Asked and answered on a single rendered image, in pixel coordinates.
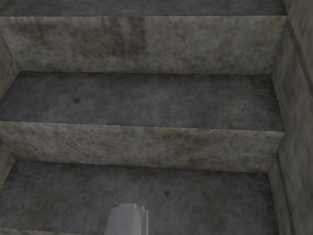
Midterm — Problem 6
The robot left thigh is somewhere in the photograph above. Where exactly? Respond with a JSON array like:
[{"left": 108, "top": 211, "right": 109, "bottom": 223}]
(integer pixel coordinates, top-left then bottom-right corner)
[{"left": 104, "top": 204, "right": 149, "bottom": 235}]

